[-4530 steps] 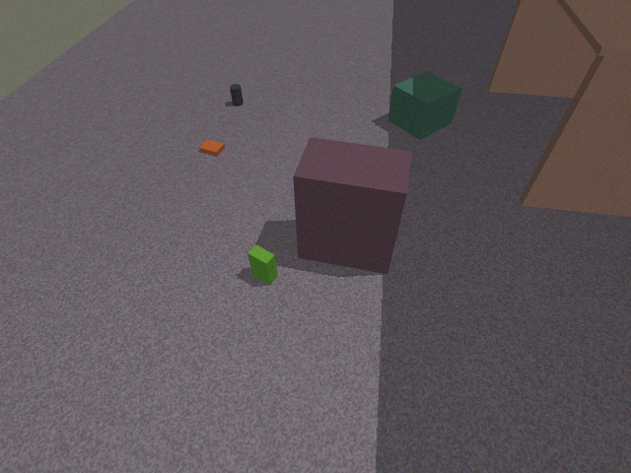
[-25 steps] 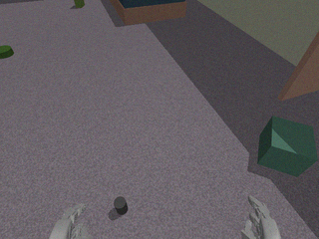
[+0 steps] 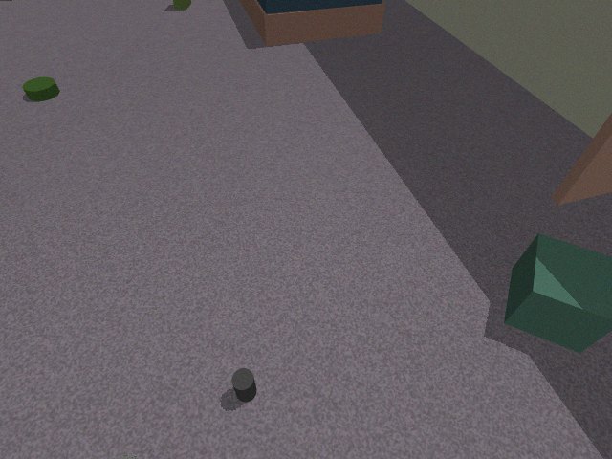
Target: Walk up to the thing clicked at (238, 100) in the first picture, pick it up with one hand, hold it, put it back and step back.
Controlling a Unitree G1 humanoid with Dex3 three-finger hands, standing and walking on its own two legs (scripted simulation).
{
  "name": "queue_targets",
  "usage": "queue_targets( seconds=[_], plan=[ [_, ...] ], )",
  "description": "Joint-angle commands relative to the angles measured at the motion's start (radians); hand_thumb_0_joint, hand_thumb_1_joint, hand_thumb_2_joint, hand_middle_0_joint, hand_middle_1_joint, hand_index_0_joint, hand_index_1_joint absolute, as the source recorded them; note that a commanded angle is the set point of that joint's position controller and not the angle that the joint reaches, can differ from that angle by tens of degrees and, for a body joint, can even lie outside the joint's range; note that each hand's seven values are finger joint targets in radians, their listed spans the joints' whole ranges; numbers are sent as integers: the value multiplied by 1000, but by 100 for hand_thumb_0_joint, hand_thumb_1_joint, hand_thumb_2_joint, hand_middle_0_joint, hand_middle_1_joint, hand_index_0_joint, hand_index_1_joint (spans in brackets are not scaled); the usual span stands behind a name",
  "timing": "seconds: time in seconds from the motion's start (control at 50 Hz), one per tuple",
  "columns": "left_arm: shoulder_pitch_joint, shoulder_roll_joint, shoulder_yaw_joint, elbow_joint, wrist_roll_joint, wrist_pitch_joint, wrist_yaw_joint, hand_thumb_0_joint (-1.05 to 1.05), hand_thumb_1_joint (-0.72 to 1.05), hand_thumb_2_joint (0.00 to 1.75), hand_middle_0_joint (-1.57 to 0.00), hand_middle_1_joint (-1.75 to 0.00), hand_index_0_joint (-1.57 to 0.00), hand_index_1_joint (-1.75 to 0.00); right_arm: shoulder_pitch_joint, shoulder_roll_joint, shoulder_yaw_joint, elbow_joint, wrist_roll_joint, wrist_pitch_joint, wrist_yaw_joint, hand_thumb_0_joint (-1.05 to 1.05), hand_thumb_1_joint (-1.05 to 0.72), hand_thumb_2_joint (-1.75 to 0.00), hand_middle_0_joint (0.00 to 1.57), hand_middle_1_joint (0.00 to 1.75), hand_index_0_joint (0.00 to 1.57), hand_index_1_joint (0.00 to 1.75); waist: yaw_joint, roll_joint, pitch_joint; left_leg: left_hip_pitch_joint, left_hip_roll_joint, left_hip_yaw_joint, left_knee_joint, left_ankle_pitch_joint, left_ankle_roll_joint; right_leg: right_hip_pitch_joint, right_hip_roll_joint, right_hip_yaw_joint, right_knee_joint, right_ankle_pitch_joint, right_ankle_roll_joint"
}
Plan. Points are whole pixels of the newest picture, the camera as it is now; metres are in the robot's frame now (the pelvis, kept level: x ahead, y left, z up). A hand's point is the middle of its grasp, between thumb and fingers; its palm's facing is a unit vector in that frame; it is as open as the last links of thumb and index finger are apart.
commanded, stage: stand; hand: left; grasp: from above
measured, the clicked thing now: (244, 385) +0.45 +0.21 -0.70
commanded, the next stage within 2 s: none
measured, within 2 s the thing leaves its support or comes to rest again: neither
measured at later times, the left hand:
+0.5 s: hand out of the picture +0.03 +0.24 -0.14, palm faces +0.04 -0.94 -0.33, open 7.4 cm
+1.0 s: hand out of the picture +0.05 +0.22 -0.13, palm faces +0.02 -0.94 -0.33, open 7.4 cm
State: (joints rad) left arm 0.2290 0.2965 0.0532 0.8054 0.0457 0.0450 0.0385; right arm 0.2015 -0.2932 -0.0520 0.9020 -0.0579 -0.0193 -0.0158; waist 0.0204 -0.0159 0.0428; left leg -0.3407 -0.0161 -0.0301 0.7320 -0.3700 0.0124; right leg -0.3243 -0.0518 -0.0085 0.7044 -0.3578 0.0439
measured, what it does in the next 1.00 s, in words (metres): stands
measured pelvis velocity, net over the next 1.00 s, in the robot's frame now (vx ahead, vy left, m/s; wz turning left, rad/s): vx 0.00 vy -0.02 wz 0.00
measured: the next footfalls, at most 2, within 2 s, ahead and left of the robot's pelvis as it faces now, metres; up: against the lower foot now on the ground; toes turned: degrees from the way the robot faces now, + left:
none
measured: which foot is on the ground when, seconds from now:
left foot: down 0.00-1.00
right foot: down 0.00-1.00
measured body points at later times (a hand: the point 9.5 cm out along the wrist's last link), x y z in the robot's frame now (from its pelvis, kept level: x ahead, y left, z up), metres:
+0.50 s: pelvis -0.01 +0.00 +0.03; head -0.02 +0.00 +0.48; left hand +0.02 +0.29 -0.11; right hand +0.06 -0.28 -0.11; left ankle +0.01 +0.11 -0.72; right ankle +0.01 -0.15 -0.72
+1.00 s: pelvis +0.00 -0.02 +0.03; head +0.00 -0.03 +0.48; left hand +0.05 +0.27 -0.11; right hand +0.05 -0.31 -0.11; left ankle +0.01 +0.11 -0.72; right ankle +0.01 -0.15 -0.72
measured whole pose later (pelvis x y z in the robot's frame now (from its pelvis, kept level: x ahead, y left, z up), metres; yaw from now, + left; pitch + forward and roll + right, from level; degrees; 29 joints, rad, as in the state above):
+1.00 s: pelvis +0.00 -0.02 +0.03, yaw +0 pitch -5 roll +0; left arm 0.15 0.29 0.03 1.15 0.02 0.00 0.02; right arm 0.16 -0.31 -0.02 1.12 -0.02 0.00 -0.01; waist 0.00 0.01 0.08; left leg -0.11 0.01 -0.04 0.37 -0.18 -0.02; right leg -0.10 -0.03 -0.02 0.37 -0.18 0.02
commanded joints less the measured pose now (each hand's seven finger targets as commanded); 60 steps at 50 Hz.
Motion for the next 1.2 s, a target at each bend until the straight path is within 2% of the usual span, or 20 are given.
queue_targets(
  seconds=[0.0, 0.04, 0.14, 0.22, 0.26, 0.3, 0.34, 0.5, 0.58, 0.6, 0.68, 0.7, 0.76, 0.78, 0.86, 0.88, 0.98, 1.04, 1.12, 1.18],
  plan=[
    [-47, 138, 36, 11, -7, -47, 3, 0, 90, 90, -20, -30, -20, -30, -57, -160, -38, -43, 9, -24, -15, 0, -90, -90, 20, 30, 20, 30, 7, 66, -52, 35, 76, -114, -264, 149, 38, 103, -34, 52, -200, 137, -63],
    [-42, 151, 35, 62, -10, -53, 4, 0, 90, 90, -20, -30, -20, -30, -38, -157, -35, -11, 14, -21, -18, 0, -90, -90, 20, 30, 20, 30, -3, 33, -61, 90, 77, -104, -275, 220, 29, 135, -45, 60, -229, 195, -63],
    [-49, 153, 27, 148, -15, -54, 6, 0, 90, 90, -20, -30, -20, -30, -40, -172, -34, 49, 22, -13, -24, 0, -90, -90, 20, 30, 20, 30, -4, 43, -44, 142, 90, -104, -336, 258, 25, 189, -53, 52, -295, 227, -54],
    [-48, 155, 21, 199, -13, -53, 6, 0, 90, 90, -20, -30, -20, -30, -53, -177, -33, 81, 26, -7, -24, 0, -90, -90, 20, 30, 20, 30, 1, 48, -16, 152, 95, -106, -384, 222, 20, 207, -54, 46, -328, 198, -49],
    [-54, 160, 19, 220, -13, -52, 5, 0, 90, 90, -20, -30, -20, -30, -48, -169, -30, 94, 28, -2, -21, 0, -90, -90, 20, 30, 20, 30, -8, 27, 21, 134, 92, -108, -417, 153, 15, 196, -49, 45, -347, 152, -45],
    [-52, 160, 18, 237, -11, -52, 4, 0, 90, 90, -20, -30, -20, -30, -61, -176, -32, 102, 28, 1, -19, 0, -90, -90, 20, 30, 20, 30, -5, 41, 28, 133, 92, -111, -429, 118, 16, 194, -50, 45, -361, 139, -45],
    [-53, 169, 19, 247, -12, -55, 3, 0, 90, 90, -20, -30, -20, -30, -59, -170, -30, 111, 28, 0, -17, 0, -90, -90, 20, 30, 20, 30, -4, 17, 19, 150, 91, -107, -432, 145, 17, 198, -57, 52, -374, 148, -46],
    [-50, 171, 15, 276, -11, -53, -3, 0, 90, 90, -20, -30, -20, -30, -81, -191, -28, 126, 29, 6, -11, 0, -90, -90, 20, 30, 20, 30, 1, 47, 55, 108, 102, -124, -476, 12, 16, 185, -48, 48, -389, 81, -43],
    [-75, 191, 15, 274, -12, -62, -3, 0, 90, 90, -20, -30, -20, -30, -68, -186, -23, 135, 33, 4, -7, 0, -90, -90, 20, 30, 20, 30, -12, 15, 21, 161, 92, -98, -436, 108, 13, 174, -65, 72, -421, 72, -47],
    [-80, 189, 14, 273, -15, -65, -2, 0, 90, 90, -20, -30, -20, -30, -73, -189, -22, 135, 33, 2, -7, 0, -90, -90, 20, 30, 20, 30, -13, 23, 4, 173, 94, -95, -427, 150, 16, 196, -73, 76, -419, 117, -49],
    [-86, 191, 13, 280, -19, -64, -5, 0, 90, 90, -20, -30, -20, -30, -73, -188, -15, 143, 34, -1, -7, 0, -90, -90, 20, 30, 20, 30, -13, 15, 1, 194, 102, -91, -432, 181, 14, 188, -72, 75, -417, 141, -52],
    [-93, 199, 14, 283, -22, -63, -5, 0, 90, 90, -20, -30, -20, -30, -64, -188, -11, 151, 34, 3, -6, 0, -90, -90, 20, 30, 20, 30, -15, 23, 31, 158, 98, -93, -443, 141, 11, 189, -63, 69, -421, 112, -48],
    [-91, 200, 14, 286, -22, -64, -7, 0, 90, 90, -20, -30, -20, -30, -74, -193, -10, 151, 35, -1, -6, 0, -90, -90, 20, 30, 20, 30, -13, 21, 1, 190, 105, -87, -437, 190, 11, 202, -71, 76, -418, 146, -52],
    [-99, 203, 15, 289, -24, -62, -8, 0, 90, 90, -20, -30, -20, -30, -69, -190, -7, 157, 35, 1, -7, 0, -90, -90, 20, 30, 20, 30, -15, 25, 22, 167, 104, -88, -446, 157, 10, 196, -65, 73, -421, 130, -51],
    [-100, 193, 13, 295, -26, -63, -11, 0, 90, 90, -20, -30, -20, -30, -78, -195, -4, 159, 36, 0, -7, 0, -90, -90, 20, 30, 20, 30, -11, 23, 5, 186, 108, -84, -441, 181, 11, 204, -68, 75, -423, 148, -53],
    [-106, 206, 15, 293, -25, -62, -11, 0, 90, 90, -20, -30, -20, -30, -64, -194, -2, 162, 37, 1, -7, 0, -90, -90, 20, 30, 20, 30, -14, 2, 21, 166, 103, -84, -449, 170, 6, 200, -67, 79, -431, 116, -53],
    [-105, 199, 13, 297, -27, -65, -12, 0, 90, 90, -20, -30, -20, -30, -80, -202, -2, 165, 40, -4, -8, 0, -90, -90, 20, 30, 20, 30, -12, 15, -20, 219, 120, -83, -435, 262, 9, 216, -71, 75, -419, 210, -56],
    [-122, 204, 14, 298, -27, -63, -13, 0, 90, 90, -20, -30, -20, -30, -75, -193, 3, 173, 39, 1, -8, 0, -90, -90, 20, 30, 20, 30, -14, -1, 17, 187, 112, -78, -449, 204, 5, 201, -66, 79, -432, 148, -54],
    [-124, 198, 13, 293, -30, -68, -15, 0, 90, 90, -20, -30, -20, -30, -87, -210, 3, 173, 39, -6, -9, 0, -90, -90, 20, 30, 20, 30, -11, 27, -35, 227, 123, -72, -433, 312, 5, 236, -71, 76, -416, 285, -54],
    [-139, 208, 16, 292, -31, -68, -13, 0, 90, 90, -20, -30, -20, -30, -87, -213, 4, 173, 39, -5, -10, 0, -90, -90, 20, 30, 20, 30, -16, 18, -39, 226, 124, -68, -436, 321, 3, 248, -73, 74, -416, 305, -51]
  ],
)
